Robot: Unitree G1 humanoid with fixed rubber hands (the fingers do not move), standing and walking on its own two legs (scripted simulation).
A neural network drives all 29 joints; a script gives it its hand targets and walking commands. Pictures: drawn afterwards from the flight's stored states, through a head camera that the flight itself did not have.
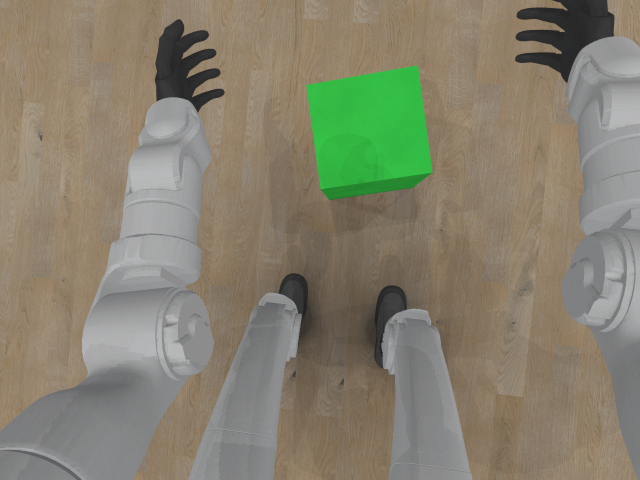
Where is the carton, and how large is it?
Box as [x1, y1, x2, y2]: [306, 65, 432, 199]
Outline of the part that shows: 417,65 306,85 320,188 329,199 412,187 432,172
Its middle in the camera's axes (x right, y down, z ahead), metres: +0.11 -0.21 +0.85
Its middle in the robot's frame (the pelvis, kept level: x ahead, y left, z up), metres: +0.55 +0.01 -0.54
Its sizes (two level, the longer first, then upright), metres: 0.210 0.200 0.250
